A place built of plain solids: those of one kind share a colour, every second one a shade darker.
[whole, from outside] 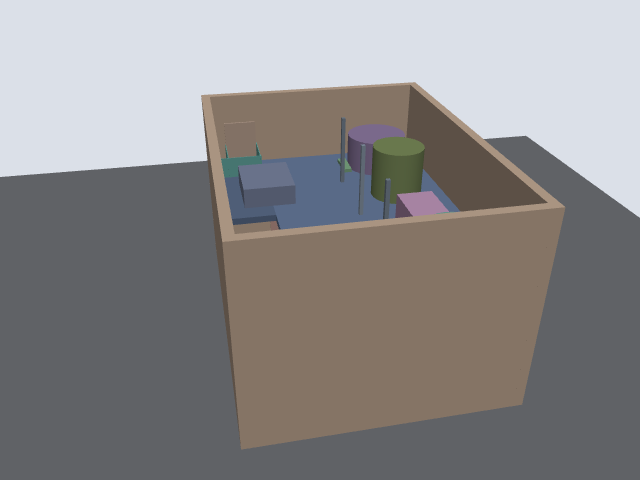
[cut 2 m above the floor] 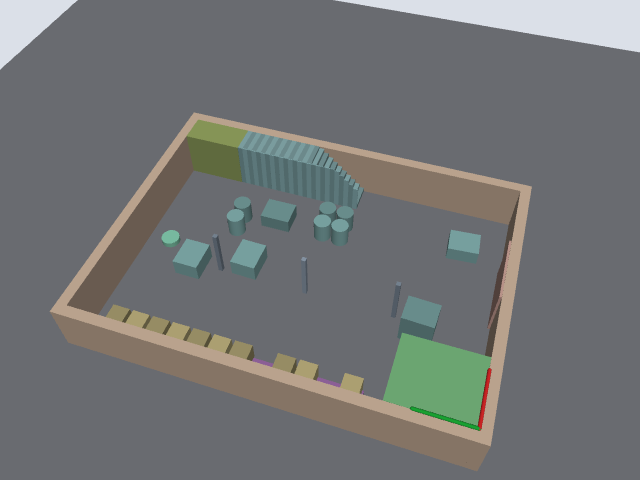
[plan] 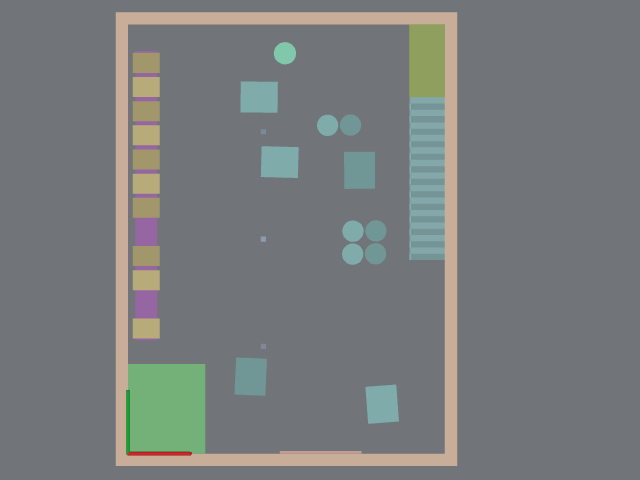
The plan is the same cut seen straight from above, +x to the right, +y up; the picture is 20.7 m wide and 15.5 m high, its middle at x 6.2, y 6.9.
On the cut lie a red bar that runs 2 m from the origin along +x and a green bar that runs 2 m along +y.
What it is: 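The cask floor and the brewing floor of a tower brewery's brewhouse, with the steep straight timber stair of 27 risers, its west side open behind a timber rail, beside a well 1.1 m broad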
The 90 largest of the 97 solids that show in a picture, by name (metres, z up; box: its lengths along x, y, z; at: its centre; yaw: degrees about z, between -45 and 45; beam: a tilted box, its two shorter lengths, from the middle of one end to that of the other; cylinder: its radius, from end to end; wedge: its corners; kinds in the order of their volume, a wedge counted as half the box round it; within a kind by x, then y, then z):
{
 "wall_1": {"box": [0.4, 14.66, 8.74], "at": [-0.2, 6.93, 4.32]},
 "wall_2": {"box": [11.03, 0.4, 8.74], "at": [5.12, -0.2, 4.32]},
 "wall_3": {"box": [11.03, 0.4, 8.74], "at": [5.12, 14.06, 4.32]},
 "wall_4": {"box": [0.4, 14.66, 8.74], "at": [10.43, 6.93, 4.32]},
 "upper_floor_1": {"box": [8.02, 13.88, 0.3], "at": [4.0, 6.93, 5.04]},
 "upper_floor_2": {"box": [1.1, 6.27, 0.3], "at": [8.55, 3.12, 5.04]},
 "upper_floor_3": {"box": [1.16, 6.27, 0.3], "at": [9.66, 3.12, 5.04]},
 "office_1": {"box": [2.5, 2.9, 2.25], "at": [1.25, 1.45, 1.07]},
 "stair_steps_1": {"box": [1.1, 0.21, 0.24], "at": [9.68, 6.36, 0.07]},
 "stair_steps_2": {"box": [1.1, 0.21, 0.43], "at": [9.68, 6.56, 0.17]},
 "stair_steps_3": {"box": [1.1, 0.21, 0.63], "at": [9.68, 6.76, 0.26]},
 "stair_steps_4": {"box": [1.1, 0.21, 0.82], "at": [9.68, 6.96, 0.36]},
 "stair_steps_5": {"box": [1.1, 0.21, 1.01], "at": [9.68, 7.17, 0.46]},
 "stair_steps_6": {"box": [1.1, 0.21, 1.2], "at": [9.68, 7.37, 0.55]},
 "stair_steps_7": {"box": [1.1, 0.21, 1.4], "at": [9.68, 7.57, 0.65]},
 "stair_steps_8": {"box": [1.1, 0.21, 1.59], "at": [9.68, 7.77, 0.74]},
 "stair_steps_9": {"box": [1.1, 0.21, 1.78], "at": [9.68, 7.97, 0.84]},
 "stair_steps_10": {"box": [1.1, 0.21, 1.97], "at": [9.68, 8.18, 0.94]},
 "stair_steps_11": {"box": [1.1, 0.21, 2.17], "at": [9.68, 8.38, 1.03]},
 "stair_steps_12": {"box": [1.1, 0.21, 2.36], "at": [9.68, 8.58, 1.13]},
 "stair_steps_13": {"box": [1.1, 0.21, 2.55], "at": [9.68, 8.78, 1.23]},
 "stair_steps_14": {"box": [1.1, 0.21, 2.74], "at": [9.68, 8.98, 1.32]},
 "stair_steps_15": {"box": [1.1, 0.21, 2.94], "at": [9.68, 9.19, 1.42]},
 "stair_steps_16": {"box": [1.1, 0.21, 3.13], "at": [9.68, 9.39, 1.51]},
 "stair_steps_17": {"box": [1.1, 0.21, 3.32], "at": [9.68, 9.59, 1.61]},
 "stair_steps_18": {"box": [1.1, 0.21, 3.51], "at": [9.68, 9.79, 1.71]},
 "stair_steps_19": {"box": [1.1, 0.21, 3.71], "at": [9.68, 9.99, 1.8]},
 "stair_steps_20": {"box": [1.1, 0.21, 3.9], "at": [9.68, 10.2, 1.9]},
 "stair_steps_21": {"box": [1.1, 0.21, 4.09], "at": [9.68, 10.4, 2.0]},
 "stair_steps_22": {"box": [1.1, 0.21, 4.28], "at": [9.68, 10.6, 2.09]},
 "stair_steps_23": {"box": [1.1, 0.21, 4.48], "at": [9.68, 10.8, 2.19]},
 "stair_steps_24": {"box": [1.1, 0.21, 4.67], "at": [9.68, 11.0, 2.28]},
 "stair_steps_25": {"box": [1.1, 0.21, 4.86], "at": [9.68, 11.21, 2.38]},
 "stair_steps_26": {"box": [1.1, 0.21, 5.05], "at": [9.68, 11.41, 2.48]},
 "stair_head_landing_1": {"box": [1.16, 2.36, 5.25], "at": [9.66, 12.69, 2.57]},
 "mash_tun_1": {"cylinder": 1.42, "from": [2.23, 1.73, 5.15], "to": [2.23, 1.73, 6.83]},
 "liquor_back_1": {"cylinder": 1.16, "from": [2.23, 5.2, 5.15], "to": [2.23, 5.2, 7.52]},
 "load_1": {"box": [1.0, 1.2, 1.37], "at": [3.96, 2.49, 0.64], "yaw": -2.6},
 "load_2": {"box": [1.2, 1.0, 0.77], "at": [4.24, 11.51, 0.34], "yaw": -0.6},
 "load_3": {"box": [1.2, 1.0, 0.77], "at": [4.9, 9.42, 0.34], "yaw": -1.5},
 "load_4": {"cylinder": 0.34, "from": [6.45, 10.6, -0.05], "to": [6.45, 10.6, 0.88]},
 "load_5": {"cylinder": 0.34, "from": [7.19, 10.61, -0.05], "to": [7.19, 10.61, 0.88]},
 "load_6": {"cylinder": 0.34, "from": [7.26, 6.44, -0.05], "to": [7.26, 6.44, 0.88]},
 "load_7": {"cylinder": 0.34, "from": [7.27, 7.18, -0.05], "to": [7.27, 7.18, 0.88]},
 "load_8": {"box": [1.0, 1.2, 0.66], "at": [7.48, 9.15, 0.28], "yaw": 0.3},
 "load_9": {"cylinder": 0.34, "from": [8.0, 6.45, -0.05], "to": [8.0, 6.45, 0.88]},
 "load_10": {"cylinder": 0.34, "from": [8.01, 7.19, -0.05], "to": [8.01, 7.19, 0.88]},
 "load_11": {"box": [1.0, 1.2, 0.66], "at": [8.21, 1.6, 0.28], "yaw": 4.3},
 "cooler_1": {"box": [2.3, 2.71, 0.96], "at": [8.13, 4.0, 5.63]},
 "cask_1": {"box": [0.88, 0.65, 0.74], "at": [0.59, 4.04, 0.67]},
 "cask_2": {"box": [0.88, 0.65, 0.74], "at": [0.59, 5.6, 0.67]},
 "cask_3": {"box": [0.88, 0.65, 0.74], "at": [0.59, 6.38, 0.67]},
 "cask_4": {"box": [0.88, 0.65, 0.74], "at": [0.59, 7.94, 0.67]},
 "cask_5": {"box": [0.88, 0.65, 0.74], "at": [0.59, 8.72, 0.67]},
 "cask_6": {"box": [0.88, 0.65, 0.74], "at": [0.59, 9.5, 0.67]},
 "cask_7": {"box": [0.88, 0.65, 0.74], "at": [0.59, 10.28, 0.67]},
 "cask_8": {"box": [0.88, 0.65, 0.74], "at": [0.59, 11.06, 0.67]},
 "cask_9": {"box": [0.88, 0.65, 0.74], "at": [0.59, 11.84, 0.67]},
 "cask_10": {"box": [0.88, 0.65, 0.74], "at": [0.59, 12.62, 0.67]},
 "hop_back_1": {"box": [1.56, 2.16, 1.19], "at": [2.23, 8.66, 5.74]},
 "stillage_1": {"box": [0.72, 9.36, 0.39], "at": [0.59, 8.33, 0.14]},
 "post_1": {"box": [0.17, 0.17, 8.45], "at": [4.37, 3.46, 4.17]},
 "post_2": {"box": [0.17, 0.17, 8.45], "at": [4.37, 6.93, 4.17]},
 "post_3": {"box": [0.17, 0.17, 8.45], "at": [4.37, 10.39, 4.17]},
 "stair_rail_1": {"box": [0.04, 0.21, 2.56], "at": [9.11, 7.77, 1.23]},
 "stair_rail_2": {"box": [0.04, 0.21, 2.76], "at": [9.11, 7.97, 1.33]},
 "stair_rail_3": {"box": [0.04, 0.21, 2.95], "at": [9.11, 8.18, 1.42]},
 "stair_rail_4": {"box": [0.04, 0.21, 3.14], "at": [9.11, 8.38, 1.52]},
 "stair_rail_5": {"box": [0.04, 0.21, 3.33], "at": [9.11, 8.58, 1.62]},
 "stair_rail_6": {"box": [0.04, 0.21, 3.53], "at": [9.11, 8.78, 1.71]},
 "stair_rail_7": {"box": [0.04, 0.21, 3.72], "at": [9.11, 8.98, 1.81]},
 "stair_rail_8": {"box": [0.04, 0.21, 3.91], "at": [9.11, 9.19, 1.91]},
 "stair_rail_9": {"box": [0.04, 0.21, 4.1], "at": [9.11, 9.39, 2.0]},
 "stair_rail_10": {"box": [0.04, 0.21, 4.3], "at": [9.11, 9.59, 2.1]},
 "stair_rail_11": {"box": [0.04, 0.21, 4.49], "at": [9.11, 9.79, 2.19]},
 "stair_rail_12": {"box": [0.04, 0.21, 4.68], "at": [9.11, 9.99, 2.29]},
 "stair_rail_13": {"box": [0.04, 0.21, 4.87], "at": [9.11, 10.2, 2.39]},
 "stair_rail_14": {"box": [0.04, 0.21, 5.07], "at": [9.11, 10.4, 2.48]},
 "stair_rail_15": {"box": [0.04, 0.21, 5.26], "at": [9.11, 10.6, 2.58]},
 "stair_rail_16": {"box": [0.04, 0.21, 5.45], "at": [9.11, 10.8, 2.68]},
 "stair_rail_17": {"box": [0.04, 0.21, 5.64], "at": [9.11, 11.0, 2.77]},
 "stair_rail_18": {"box": [0.04, 0.21, 5.84], "at": [9.11, 11.21, 2.87]},
 "stair_rail_19": {"box": [0.04, 0.27, 6.03], "at": [9.11, 11.44, 2.96]},
 "loading_door_1": {"box": [2.64, 0.09, 2.87], "at": [6.22, 0.04, 1.39]},
 "hoist_door_1": {"box": [1.54, 0.09, 2.12], "at": [8.88, 0.04, 6.25]},
 "hoist_rail_1": {"box": [0.04, 1.93, 1.05], "at": [8.1, 0.93, 5.67]},
 "hoist_rail_2": {"box": [2.22, 0.04, 1.05], "at": [9.15, 1.84, 5.67]},
 "hoist_rail_3": {"box": [0.04, 1.93, 1.05], "at": [9.66, 0.93, 5.67]},
 "plinth_walk_1": {"box": [0.4, 1.4, 0.22], "at": [3.84, 1.73, 5.25]},
 "hose_coil_1": {"cylinder": 0.36, "from": [5.07, 12.93, -0.05], "to": [5.07, 12.93, 0.23]}
}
